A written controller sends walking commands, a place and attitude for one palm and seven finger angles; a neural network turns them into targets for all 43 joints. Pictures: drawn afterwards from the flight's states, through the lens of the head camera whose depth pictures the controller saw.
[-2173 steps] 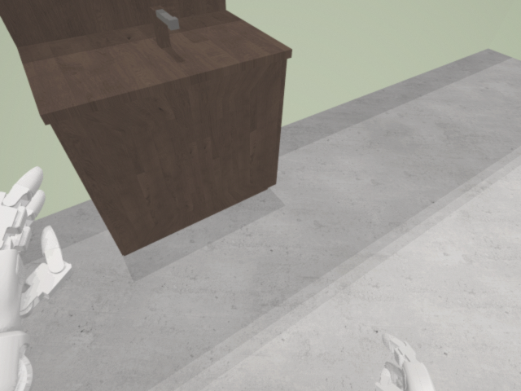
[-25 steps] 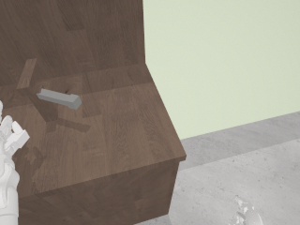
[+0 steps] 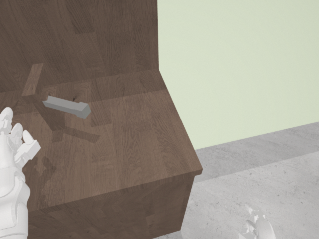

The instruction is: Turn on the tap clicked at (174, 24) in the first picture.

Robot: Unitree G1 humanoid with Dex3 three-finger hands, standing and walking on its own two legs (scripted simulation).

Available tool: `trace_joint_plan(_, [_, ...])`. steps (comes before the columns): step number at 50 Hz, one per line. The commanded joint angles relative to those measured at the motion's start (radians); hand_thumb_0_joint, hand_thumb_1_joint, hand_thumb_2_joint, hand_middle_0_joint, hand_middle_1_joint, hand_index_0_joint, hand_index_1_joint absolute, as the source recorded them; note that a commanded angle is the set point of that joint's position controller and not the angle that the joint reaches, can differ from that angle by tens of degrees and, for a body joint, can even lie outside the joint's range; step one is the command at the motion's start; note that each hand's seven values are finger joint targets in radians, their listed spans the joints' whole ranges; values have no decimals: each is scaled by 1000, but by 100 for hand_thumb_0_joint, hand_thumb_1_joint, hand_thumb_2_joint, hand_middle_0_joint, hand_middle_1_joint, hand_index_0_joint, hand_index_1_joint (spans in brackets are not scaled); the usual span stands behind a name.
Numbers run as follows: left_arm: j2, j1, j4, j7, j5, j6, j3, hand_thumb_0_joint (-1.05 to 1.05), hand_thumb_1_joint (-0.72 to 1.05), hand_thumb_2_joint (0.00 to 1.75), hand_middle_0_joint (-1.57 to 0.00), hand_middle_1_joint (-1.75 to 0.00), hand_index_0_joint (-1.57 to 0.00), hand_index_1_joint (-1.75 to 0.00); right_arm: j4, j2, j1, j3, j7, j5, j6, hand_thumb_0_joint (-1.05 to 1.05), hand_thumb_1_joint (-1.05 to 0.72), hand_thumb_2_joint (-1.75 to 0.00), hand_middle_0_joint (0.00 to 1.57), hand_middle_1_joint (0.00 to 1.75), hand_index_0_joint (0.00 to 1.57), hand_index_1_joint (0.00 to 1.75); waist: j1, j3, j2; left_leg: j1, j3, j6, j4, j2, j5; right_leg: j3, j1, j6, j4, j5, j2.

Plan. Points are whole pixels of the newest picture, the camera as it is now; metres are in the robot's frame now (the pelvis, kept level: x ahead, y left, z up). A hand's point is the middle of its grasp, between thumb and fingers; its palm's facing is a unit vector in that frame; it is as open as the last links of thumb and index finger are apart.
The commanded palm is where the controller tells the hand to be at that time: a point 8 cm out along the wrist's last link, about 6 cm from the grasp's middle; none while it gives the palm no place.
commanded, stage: push the lever round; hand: left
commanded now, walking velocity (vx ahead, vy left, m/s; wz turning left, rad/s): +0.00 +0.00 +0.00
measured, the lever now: (82, 110) +0.38 +0.25 +0.13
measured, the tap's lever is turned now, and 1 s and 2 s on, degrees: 57 57 57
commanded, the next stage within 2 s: none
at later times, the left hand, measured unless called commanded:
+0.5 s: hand (47, 141) +0.28 +0.30 +0.12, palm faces +0.57 -0.82 -0.09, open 7.8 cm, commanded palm +0.23 +0.33 +0.12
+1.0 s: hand (56, 143) +0.28 +0.28 +0.11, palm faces +0.64 -0.76 -0.06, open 7.8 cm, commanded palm +0.24 +0.30 +0.12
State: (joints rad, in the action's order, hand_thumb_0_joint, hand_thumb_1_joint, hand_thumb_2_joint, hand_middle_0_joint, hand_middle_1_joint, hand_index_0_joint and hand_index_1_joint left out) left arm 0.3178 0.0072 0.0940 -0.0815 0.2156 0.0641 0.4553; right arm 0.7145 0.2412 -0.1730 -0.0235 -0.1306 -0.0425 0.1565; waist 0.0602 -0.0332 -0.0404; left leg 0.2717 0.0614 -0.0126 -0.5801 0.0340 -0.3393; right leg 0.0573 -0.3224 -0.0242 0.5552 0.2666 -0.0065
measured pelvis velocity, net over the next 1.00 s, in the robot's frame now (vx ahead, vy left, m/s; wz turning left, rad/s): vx -0.01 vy -0.01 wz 0.00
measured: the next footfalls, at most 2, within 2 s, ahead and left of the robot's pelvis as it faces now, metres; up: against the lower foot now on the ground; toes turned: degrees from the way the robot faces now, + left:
none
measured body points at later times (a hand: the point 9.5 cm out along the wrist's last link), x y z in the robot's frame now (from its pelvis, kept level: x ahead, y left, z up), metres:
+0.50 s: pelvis -0.01 -0.01 +0.00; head +0.00 -0.02 +0.45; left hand +0.25 +0.34 +0.13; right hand +0.17 -0.25 -0.10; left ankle -0.02 +0.11 -0.73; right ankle +0.01 -0.11 -0.73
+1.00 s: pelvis -0.01 -0.01 +0.00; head -0.01 -0.02 +0.45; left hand +0.24 +0.31 +0.12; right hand +0.18 -0.24 -0.09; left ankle -0.02 +0.11 -0.73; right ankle +0.01 -0.11 -0.73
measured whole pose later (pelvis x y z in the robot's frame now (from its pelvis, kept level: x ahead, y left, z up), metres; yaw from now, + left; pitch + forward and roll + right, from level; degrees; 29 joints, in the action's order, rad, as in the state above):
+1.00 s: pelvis -0.01 -0.01 +0.00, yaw +0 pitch +1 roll +0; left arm 0.20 -0.02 0.05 -0.30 0.16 0.09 0.35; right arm 0.73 0.23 -0.13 -0.02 -0.12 -0.03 0.09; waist 0.05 -0.03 -0.04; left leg 0.27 0.06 0.00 -0.58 0.02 -0.33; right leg 0.06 -0.32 -0.04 0.56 0.26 -0.02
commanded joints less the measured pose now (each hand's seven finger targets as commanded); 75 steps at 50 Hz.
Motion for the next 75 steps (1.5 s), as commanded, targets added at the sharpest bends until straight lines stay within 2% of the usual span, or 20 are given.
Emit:
trace_joint_plan(1, [244, -179, -275, -15, -1, -73, 58, 0, 90, 90, -15, -15, -15, -15, -154, 129, 89, 55, -5, 2, 49, 0, -90, -90, 20, 30, 20, 30, 2, -215, -45, -29, -9, 28, 78, -19, 382, -4, 150, -12, -37, -259, 8])
trace_joint_plan(2, [244, -158, -277, -24, -6, -68, 68, 0, 90, 90, -15, -15, -15, -15, -149, 124, 103, 53, -6, 0, 46, 0, -90, -90, 20, 30, 20, 30, 9, -199, -73, -31, -12, 28, 80, -20, 369, -5, 143, -13, -40, -244, 9])
trace_joint_plan(8, [245, -198, -255, -48, -7, -46, 71, 0, 90, 90, -15, -15, -15, -15, -149, 125, 110, 49, -10, -1, 25, 0, -90, -90, 20, 30, 20, 30, -9, -170, 3, 6, -17, 11, 88, -15, 292, -12, 135, -7, -59, -202, 10])
trace_joint_plan(12, [273, -254, -267, -54, -19, -56, 76, 0, 90, 90, -15, -15, -15, -15, -142, 122, 124, 45, -16, 0, 21, 0, -90, -90, 20, 30, 20, 30, -12, -178, -38, 1, -16, 8, 88, -15, 273, -18, 140, -10, -61, -185, 10])
trace_joint_plan(13, [241, -267, -267, -50, -20, -63, 41, 0, 90, 90, -15, -15, -15, -15, -144, 122, 120, 44, -14, 0, 22, 0, -90, -90, 20, 30, 20, 30, -20, -188, -54, -7, -17, 8, 87, -13, 269, -20, 132, -10, -62, -179, 11])
trace_joint_plan(18, [226, -281, -216, -40, -11, -64, 24, 0, 90, 90, -15, -15, -15, -15, -138, 124, 120, 42, -16, -5, 23, 0, -90, -90, 20, 30, 20, 30, -28, -163, -32, 13, -18, -2, 89, -13, 221, -24, 124, -7, -74, -151, 12])
trace_joint_plan(29, [233, -268, -194, -86, -19, -53, 41, 0, 90, 90, -15, -15, -15, -15, -151, 124, 126, 46, -8, -1, 9, 0, -90, -90, 20, 30, 20, 30, -7, -186, 24, 39, -25, -10, 94, -13, 226, -33, 168, -1, -77, -172, 15])
trace_joint_plan(32, [230, -252, -240, -113, -32, -59, 50, 0, 90, 90, -15, -15, -15, -15, -150, 117, 138, 49, -5, 1, 3, 0, -90, -90, 20, 30, 20, 30, 3, -201, -47, 18, -33, -6, 87, -13, 256, -37, 176, -5, -71, -200, 17])
trace_joint_plan(38, [142, -250, -273, -155, -41, -66, -18, 0, 90, 90, -15, -15, -15, -15, -150, 116, 135, 52, 1, 7, 1, 0, -90, -90, 20, 30, 20, 30, -15, -190, 4, 17, -29, -5, 86, -15, 259, -28, 159, -3, -68, -201, 15])
trace_joint_plan(41, [127, -229, -288, -171, -43, -63, -32, 0, 90, 90, -15, -15, -15, -15, -151, 117, 142, 56, 2, 10, 0, 0, -90, -90, 20, 30, 20, 30, -13, -201, 22, 13, -32, -5, 78, -15, 272, -32, 168, -2, -67, -224, 17])
trace_joint_plan(42, [137, -238, -295, -181, -54, -61, -23, 0, 90, 90, -15, -15, -15, -15, -142, 114, 155, 53, 0, 8, -5, 0, -90, -90, 20, 30, 20, 30, -9, -184, -25, 13, -33, -3, 80, -13, 257, -32, 157, -5, -69, -198, 18])
trace_joint_plan(46, [124, -291, -280, -217, -61, -54, -42, 0, 90, 90, -15, -15, -15, -15, -140, 114, 167, 50, -5, 15, -13, 0, -90, -90, 20, 30, 20, 30, -20, -187, 33, 25, -27, -6, 82, -11, 210, -34, 149, -1, -82, -143, 19])
trace_joint_plan(49, [87, -328, -303, -244, -85, -52, -91, 0, 90, 90, -15, -15, -15, -15, -140, 104, 183, 43, -4, 18, -21, 0, -90, -90, 20, 30, 20, 30, -21, -197, -28, 8, -23, 0, 85, -10, 214, -32, 142, -7, -75, -136, 20])
trace_joint_plan(55, [51, -374, -244, -298, -102, -14, -130, 0, 90, 90, -15, -15, -15, -15, -135, 105, 196, 39, -4, 23, -42, 0, -90, -90, 20, 30, 20, 30, -28, -180, 14, 16, -15, 4, 90, -14, 193, -26, 134, -6, -87, -106, 20])
trace_joint_plan(62, [35, -359, -266, -383, -141, 12, -123, 0, 90, 90, -15, -15, -15, -15, -138, 98, 199, 45, 8, 38, -77, 0, -90, -90, 20, 30, 20, 30, 1, -230, 8, -7, -15, 18, 86, -17, 293, -21, 183, -13, -65, -197, 16])
trace_joint_plan(64, [-20, -335, -293, -399, -146, 16, -174, 0, 90, 90, -15, -15, -15, -15, -153, 92, 205, 48, 17, 38, -85, 0, -90, -90, 20, 30, 20, 30, -2, -248, 7, -15, -22, 20, 80, -20, 328, -21, 195, -11, -58, -237, 22])
trace_joint_plan(67, [-12, -341, -303, -428, -164, 32, -169, 0, 90, 90, -15, -15, -15, -15, -141, 94, 211, 49, 18, 39, -102, 0, -90, -90, 20, 30, 20, 30, -5, -212, 16, -13, -17, 26, 86, -24, 333, -20, 190, -15, -64, -229, 19])
trace_joint_plan(69, [-62, -372, -310, -444, -165, 40, -218, 0, 90, 90, -15, -15, -15, -15, -147, 89, 221, 47, 20, 40, -106, 0, -90, -90, 20, 30, 20, 30, -15, -207, 35, -14, -17, 21, 87, -23, 313, -19, 182, -11, -72, -212, 21])
trace_joint_plan(72, [-25, -385, -305, -475, -176, 49, -178, 0, 90, 90, -15, -15, -15, -15, -131, 89, 232, 49, 14, 44, -118, 0, -90, -90, 20, 30, 20, 30, -9, -202, 22, -9, -18, 19, 89, -20, 287, -26, 184, -13, -83, -178, 22])
trace_joint_plan(75, [-78, -457, -315, -497, -189, 39, -244, 0, 90, 90, -15, -15, -15, -15, -129, 82, 242, 49, 16, 47, -117, 0, -90, -90, 20, 30, 20, 30, -26, -220, 11, -29, -17, 20, 87, -21, 271, -26, 170, -12, -87, -154, 25])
